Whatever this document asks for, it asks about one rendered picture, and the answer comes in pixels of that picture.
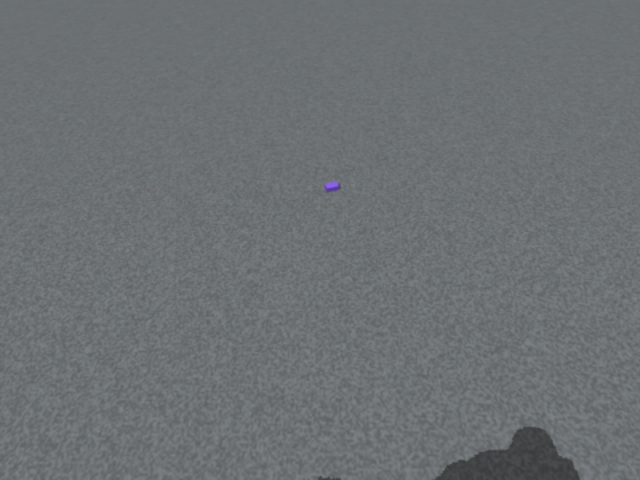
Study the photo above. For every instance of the small box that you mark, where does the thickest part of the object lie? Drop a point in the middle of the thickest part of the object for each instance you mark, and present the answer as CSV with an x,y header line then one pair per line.
x,y
333,186

